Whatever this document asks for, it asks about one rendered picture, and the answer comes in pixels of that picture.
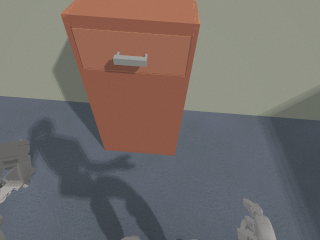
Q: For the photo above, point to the handle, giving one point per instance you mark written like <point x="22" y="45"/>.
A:
<point x="126" y="60"/>

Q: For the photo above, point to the cabinet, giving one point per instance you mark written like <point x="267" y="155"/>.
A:
<point x="136" y="111"/>

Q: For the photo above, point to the robot left hand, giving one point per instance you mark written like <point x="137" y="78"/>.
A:
<point x="15" y="155"/>

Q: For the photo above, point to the robot right hand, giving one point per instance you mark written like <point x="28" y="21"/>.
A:
<point x="260" y="225"/>

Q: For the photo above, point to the drawer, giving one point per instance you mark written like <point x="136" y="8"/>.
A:
<point x="166" y="53"/>

